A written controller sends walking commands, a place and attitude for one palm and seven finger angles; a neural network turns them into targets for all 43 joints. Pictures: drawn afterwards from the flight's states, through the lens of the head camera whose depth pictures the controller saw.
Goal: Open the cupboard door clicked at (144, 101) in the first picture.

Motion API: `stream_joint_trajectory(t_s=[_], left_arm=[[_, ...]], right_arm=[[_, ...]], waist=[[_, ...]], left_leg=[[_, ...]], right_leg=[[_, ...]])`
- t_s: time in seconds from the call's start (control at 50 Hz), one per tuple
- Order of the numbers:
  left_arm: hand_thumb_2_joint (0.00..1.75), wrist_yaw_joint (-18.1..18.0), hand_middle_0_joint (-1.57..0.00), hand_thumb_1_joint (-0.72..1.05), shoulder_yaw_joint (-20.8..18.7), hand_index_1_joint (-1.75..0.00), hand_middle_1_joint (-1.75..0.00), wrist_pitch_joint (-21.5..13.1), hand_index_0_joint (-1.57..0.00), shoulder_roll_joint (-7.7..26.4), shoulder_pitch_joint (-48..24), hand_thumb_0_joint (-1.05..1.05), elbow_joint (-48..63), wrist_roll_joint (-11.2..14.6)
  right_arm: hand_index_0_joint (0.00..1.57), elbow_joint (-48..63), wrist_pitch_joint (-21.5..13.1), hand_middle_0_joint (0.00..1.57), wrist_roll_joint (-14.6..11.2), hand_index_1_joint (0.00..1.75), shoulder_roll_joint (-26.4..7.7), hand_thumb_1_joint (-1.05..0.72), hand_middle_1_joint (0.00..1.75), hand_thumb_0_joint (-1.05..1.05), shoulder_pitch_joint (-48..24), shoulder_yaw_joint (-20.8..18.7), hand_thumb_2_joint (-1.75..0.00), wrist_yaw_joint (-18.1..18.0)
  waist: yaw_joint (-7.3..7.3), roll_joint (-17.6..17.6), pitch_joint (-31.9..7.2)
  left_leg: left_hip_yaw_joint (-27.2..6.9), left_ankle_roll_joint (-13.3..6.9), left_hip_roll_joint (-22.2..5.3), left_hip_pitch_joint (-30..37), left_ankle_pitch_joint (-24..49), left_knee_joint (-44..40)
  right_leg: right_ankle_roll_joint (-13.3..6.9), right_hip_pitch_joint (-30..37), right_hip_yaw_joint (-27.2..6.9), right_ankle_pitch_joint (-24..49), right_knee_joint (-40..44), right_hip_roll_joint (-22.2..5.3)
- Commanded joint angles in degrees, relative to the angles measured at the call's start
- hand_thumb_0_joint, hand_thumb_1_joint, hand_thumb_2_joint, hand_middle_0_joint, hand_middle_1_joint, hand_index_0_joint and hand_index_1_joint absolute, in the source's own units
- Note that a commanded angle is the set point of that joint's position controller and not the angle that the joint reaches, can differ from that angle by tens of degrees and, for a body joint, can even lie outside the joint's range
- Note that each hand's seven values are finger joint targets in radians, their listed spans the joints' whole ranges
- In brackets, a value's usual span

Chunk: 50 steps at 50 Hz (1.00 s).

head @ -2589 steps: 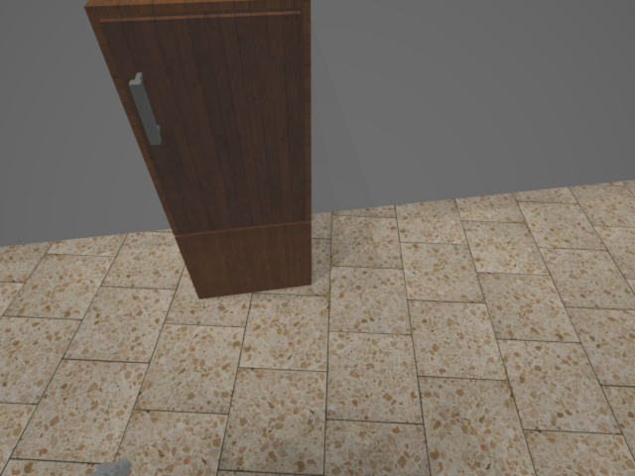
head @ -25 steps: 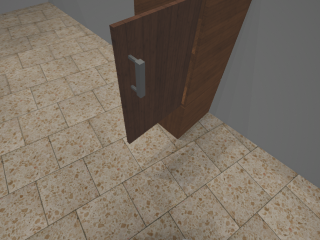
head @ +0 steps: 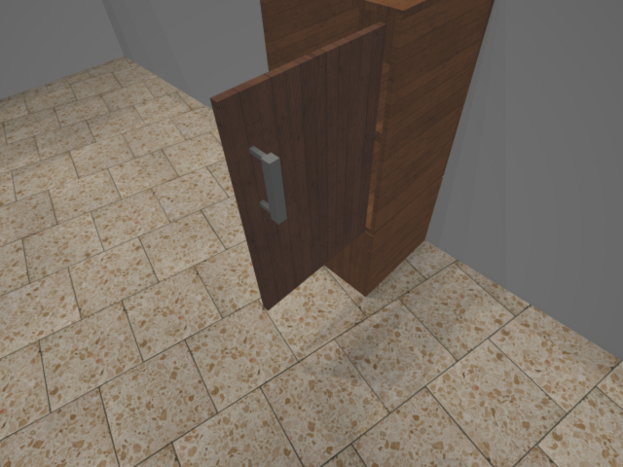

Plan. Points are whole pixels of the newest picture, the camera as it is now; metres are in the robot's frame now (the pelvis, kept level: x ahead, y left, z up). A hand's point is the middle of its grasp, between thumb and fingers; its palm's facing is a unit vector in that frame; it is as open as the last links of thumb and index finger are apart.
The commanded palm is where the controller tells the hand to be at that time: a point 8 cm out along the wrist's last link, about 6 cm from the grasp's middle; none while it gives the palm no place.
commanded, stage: let the arm hang, fingers relaxed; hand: left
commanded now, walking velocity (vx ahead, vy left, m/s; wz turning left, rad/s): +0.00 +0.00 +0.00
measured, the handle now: (267, 185) +0.56 +0.11 +0.03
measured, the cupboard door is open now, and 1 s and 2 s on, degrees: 89 89 89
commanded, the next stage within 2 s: look to check the result in 0.24 s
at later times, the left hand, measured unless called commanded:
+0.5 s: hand out of the picture +0.08 +0.21 -0.16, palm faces +0.00 -0.96 -0.29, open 7.4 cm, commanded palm none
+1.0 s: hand out of the picture +0.10 +0.21 -0.16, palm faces -0.01 -0.95 -0.31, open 7.4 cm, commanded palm none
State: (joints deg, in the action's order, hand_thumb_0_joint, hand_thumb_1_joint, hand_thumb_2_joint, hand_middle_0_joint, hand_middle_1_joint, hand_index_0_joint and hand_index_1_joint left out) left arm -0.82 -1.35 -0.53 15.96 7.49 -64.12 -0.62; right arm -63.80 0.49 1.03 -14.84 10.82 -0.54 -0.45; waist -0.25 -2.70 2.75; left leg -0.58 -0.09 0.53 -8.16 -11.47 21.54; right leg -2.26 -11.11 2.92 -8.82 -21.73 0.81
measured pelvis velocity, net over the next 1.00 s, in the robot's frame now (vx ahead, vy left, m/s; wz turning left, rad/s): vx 0.03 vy -0.01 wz -0.01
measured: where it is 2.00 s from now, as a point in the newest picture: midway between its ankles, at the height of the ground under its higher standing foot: outside the picture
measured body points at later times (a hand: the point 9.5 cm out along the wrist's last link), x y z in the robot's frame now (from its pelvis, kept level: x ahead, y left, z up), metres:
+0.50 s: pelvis +0.02 -0.01 +0.00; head +0.04 -0.02 +0.45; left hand +0.08 +0.26 -0.14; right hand +0.06 -0.28 -0.15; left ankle +0.00 +0.12 -0.74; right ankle +0.04 -0.09 -0.74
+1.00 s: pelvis +0.03 -0.01 +0.00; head +0.05 -0.02 +0.45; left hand +0.10 +0.26 -0.14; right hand +0.08 -0.28 -0.15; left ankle +0.00 +0.12 -0.74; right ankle +0.04 -0.09 -0.74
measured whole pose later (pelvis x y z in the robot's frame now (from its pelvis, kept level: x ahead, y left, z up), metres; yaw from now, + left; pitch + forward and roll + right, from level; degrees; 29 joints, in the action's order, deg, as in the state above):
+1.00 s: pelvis +0.03 -0.01 +0.00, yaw +0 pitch -1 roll +0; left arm -0.9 -1.0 -1.2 15.2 7.1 -65.1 -0.5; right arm -65.0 0.3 0.8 -16.3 8.6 -0.5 -1.1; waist -0.4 -1.3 3.3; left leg -0.6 0.9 -0.7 -3.9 -12.2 17.3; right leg -3.0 -7.4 2.8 -9.8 -18.3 2.1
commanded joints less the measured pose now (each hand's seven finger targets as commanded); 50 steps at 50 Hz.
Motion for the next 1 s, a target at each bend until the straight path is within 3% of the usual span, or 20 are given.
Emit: stream_joint_trajectory(t_s=[0.0, 0.26, 0.4, 0.68, 0.82, 0.9, 0.98], left_arm=[[0.90, -0.52, -0.20, 0.90, -1.71, -0.30, -0.30, -1.31, -0.20, 9.79, -0.62, 0.00, 2.20, 0.00], [0.90, -0.56, -0.20, 0.90, -1.66, -0.30, -0.30, -1.43, -0.20, 9.04, -1.26, 0.00, 1.74, 0.08], [0.90, -0.57, -0.20, 0.90, -1.71, -0.30, -0.30, -1.57, -0.20, 9.14, -0.55, 0.00, 1.45, 0.09], [0.90, -0.64, -0.20, 0.90, -1.52, -0.30, -0.30, -1.64, -0.20, 9.66, -0.44, 0.00, 1.14, 0.21], [0.90, -0.58, -0.20, 0.90, -1.59, -0.30, -0.30, -1.58, -0.20, 9.94, -0.85, 0.00, 1.21, 0.12], [0.90, -0.65, -0.20, 0.90, -1.75, -0.30, -0.30, -1.89, -0.20, 10.26, -0.58, 0.00, 1.52, 0.13], [0.90, -0.66, -0.20, 0.90, -1.66, -0.30, -0.30, -1.87, -0.20, 10.38, -0.92, 0.00, 1.60, 0.21]], right_arm=[[0.20, 2.01, -1.24, 0.20, 0.13, 0.30, -9.37, -0.90, 0.30, 0.00, 0.48, -1.57, -0.90, -0.63], [0.20, 1.54, -1.40, 0.20, 0.20, 0.30, -8.98, -0.90, 0.30, 0.00, -0.90, -1.20, -0.90, -1.00], [0.20, 1.64, -1.16, 0.20, 0.07, 0.30, -9.68, -0.90, 0.30, 0.00, -0.89, -1.38, -0.90, -1.07], [0.20, 1.29, -1.23, 0.20, 0.06, 0.30, -9.97, -0.90, 0.30, 0.00, -1.18, -1.38, -0.90, -1.13], [0.20, 1.29, -1.20, 0.20, 0.09, 0.30, -10.15, -0.90, 0.30, 0.00, -1.59, -1.35, -0.90, -1.00], [0.20, 1.56, -1.36, 0.20, -0.03, 0.30, -10.64, -0.90, 0.30, 0.00, -1.62, -1.49, -0.90, -1.06], [0.20, 1.39, -1.40, 0.20, 0.03, 0.30, -10.53, -0.90, 0.30, 0.00, -1.69, -1.40, -0.90, -1.10]], waist=[[0.22, 3.82, -1.82], [0.01, 0.66, -2.68], [-0.08, 2.89, -2.83], [-0.15, 2.57, -3.09], [-0.07, 3.12, -2.22], [0.03, 3.05, -4.08], [-0.11, 2.61, -3.58]], left_leg=[[-4.68, -1.88, -6.04, -2.11, 5.27, -4.62], [-4.27, -1.11, -6.38, -0.07, 7.71, -5.83], [-3.90, -1.10, -6.39, 1.17, 6.47, -5.48], [-3.88, -1.13, -6.71, 2.20, 8.34, -5.83], [-3.87, -1.18, -6.63, 1.99, 7.00, -6.23], [-3.69, -1.15, -6.67, 3.03, 8.89, -5.77], [-3.69, -0.98, -6.81, 2.80, 9.58, -6.11]], right_leg=[[-1.19, 3.01, -7.41, 0.87, 4.97, -7.36], [-1.11, 5.44, -7.19, 6.07, 5.16, -7.56], [-1.07, 4.93, -7.44, 4.90, 6.35, -7.45], [-1.18, 5.73, -7.48, 8.58, 5.82, -7.52], [-1.03, 5.14, -7.61, 5.95, 6.57, -7.54], [-1.05, 6.37, -7.67, 9.59, 6.14, -7.64], [-1.13, 6.80, -7.61, 11.63, 5.71, -7.80]])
